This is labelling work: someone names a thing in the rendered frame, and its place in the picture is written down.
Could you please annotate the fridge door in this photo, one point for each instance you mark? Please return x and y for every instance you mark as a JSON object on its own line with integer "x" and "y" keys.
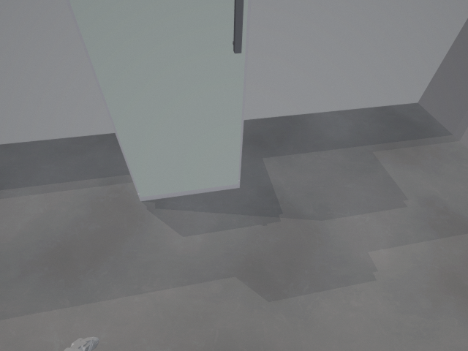
{"x": 173, "y": 86}

